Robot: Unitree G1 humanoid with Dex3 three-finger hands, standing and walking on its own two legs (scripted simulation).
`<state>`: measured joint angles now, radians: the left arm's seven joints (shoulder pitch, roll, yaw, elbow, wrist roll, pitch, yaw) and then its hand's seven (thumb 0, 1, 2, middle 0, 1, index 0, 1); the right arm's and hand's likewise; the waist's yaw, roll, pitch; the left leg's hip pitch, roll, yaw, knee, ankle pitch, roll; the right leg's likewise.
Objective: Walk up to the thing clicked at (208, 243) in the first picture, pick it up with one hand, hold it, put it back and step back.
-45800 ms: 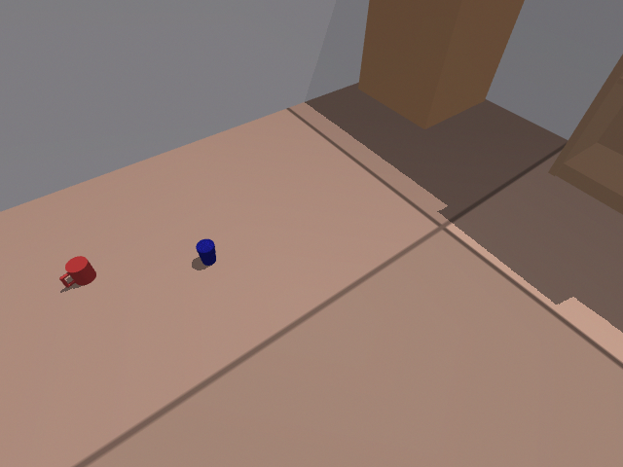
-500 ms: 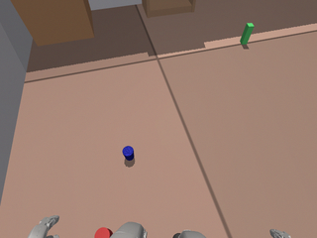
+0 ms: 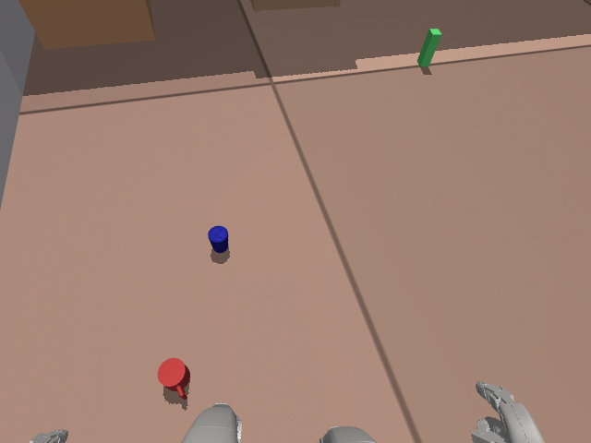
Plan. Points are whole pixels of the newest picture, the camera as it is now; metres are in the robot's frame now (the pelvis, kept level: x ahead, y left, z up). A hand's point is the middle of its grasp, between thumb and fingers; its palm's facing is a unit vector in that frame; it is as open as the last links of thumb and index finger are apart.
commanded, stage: step back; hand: left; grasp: from above
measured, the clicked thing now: (219, 240) +0.77 +0.27 -0.71
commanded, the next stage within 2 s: stand in 1.76 s
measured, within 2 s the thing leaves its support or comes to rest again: neither
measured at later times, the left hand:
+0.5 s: hand out of the picture -0.06 +0.23 -0.14, palm faces +0.10 -0.91 -0.41, open 7.4 cm
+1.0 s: hand out of the picture -0.30 +0.19 -0.13, palm faces +0.09 -0.89 -0.44, open 7.4 cm
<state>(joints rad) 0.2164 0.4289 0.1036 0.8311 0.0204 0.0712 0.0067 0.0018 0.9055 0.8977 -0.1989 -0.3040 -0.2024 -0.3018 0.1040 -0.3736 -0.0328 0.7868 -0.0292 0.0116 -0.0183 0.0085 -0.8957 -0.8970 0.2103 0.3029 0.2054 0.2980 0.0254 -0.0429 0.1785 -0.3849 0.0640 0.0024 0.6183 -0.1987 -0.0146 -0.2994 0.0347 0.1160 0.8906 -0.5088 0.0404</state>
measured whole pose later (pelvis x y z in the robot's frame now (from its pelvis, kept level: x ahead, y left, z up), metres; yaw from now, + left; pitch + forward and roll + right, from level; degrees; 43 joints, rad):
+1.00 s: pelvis -0.30 -0.08 +0.01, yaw +4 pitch -3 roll +0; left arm 0.32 0.35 0.06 0.99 0.05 -0.02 0.01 0.00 0.90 0.90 -0.20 -0.30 -0.21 -0.30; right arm 0.20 -0.42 -0.06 0.93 -0.02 0.05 0.02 0.01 -0.90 -0.90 0.21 0.30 0.20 0.30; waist 0.03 0.07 0.04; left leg -0.39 -0.01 -0.12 0.85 -0.40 -0.01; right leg -0.17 0.00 0.02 0.58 -0.35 -0.01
